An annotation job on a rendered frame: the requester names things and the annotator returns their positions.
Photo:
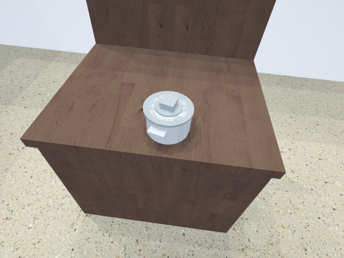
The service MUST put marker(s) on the knob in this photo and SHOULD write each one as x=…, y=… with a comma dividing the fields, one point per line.
x=168, y=102

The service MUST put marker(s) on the pot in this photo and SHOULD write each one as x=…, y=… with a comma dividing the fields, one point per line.
x=167, y=136

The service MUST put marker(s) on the table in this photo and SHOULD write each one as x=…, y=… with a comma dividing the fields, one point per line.
x=93, y=132

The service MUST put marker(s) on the lid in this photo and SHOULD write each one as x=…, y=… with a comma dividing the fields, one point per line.
x=180, y=115

